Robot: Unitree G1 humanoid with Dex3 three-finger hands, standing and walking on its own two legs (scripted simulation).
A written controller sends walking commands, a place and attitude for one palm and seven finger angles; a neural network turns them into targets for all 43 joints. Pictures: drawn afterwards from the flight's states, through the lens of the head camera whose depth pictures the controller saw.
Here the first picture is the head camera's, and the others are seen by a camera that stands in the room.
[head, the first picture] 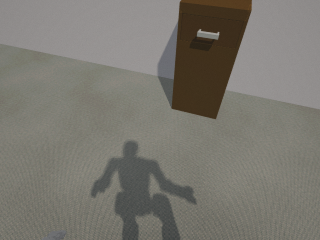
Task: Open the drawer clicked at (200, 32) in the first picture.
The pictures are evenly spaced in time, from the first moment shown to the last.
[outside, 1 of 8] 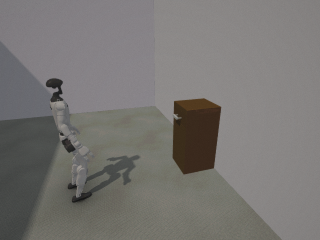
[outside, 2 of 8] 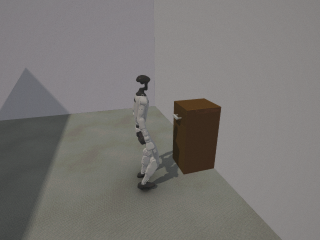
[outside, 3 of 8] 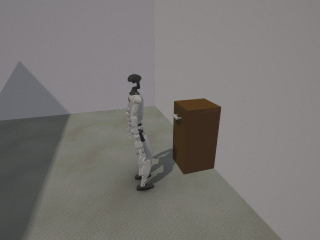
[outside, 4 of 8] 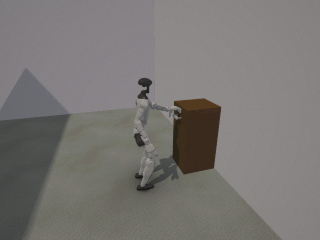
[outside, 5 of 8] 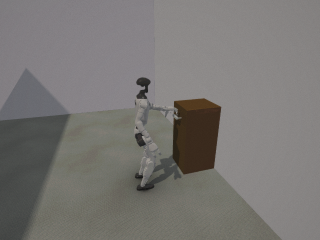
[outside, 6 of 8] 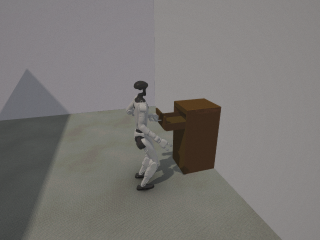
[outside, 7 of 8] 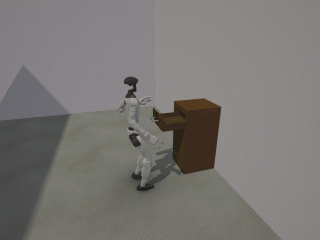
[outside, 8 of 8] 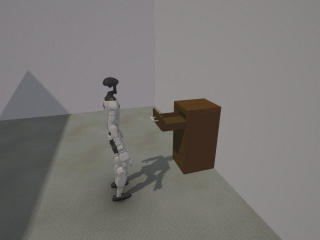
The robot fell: no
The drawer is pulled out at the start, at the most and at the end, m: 0.00 0.30 0.30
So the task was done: yes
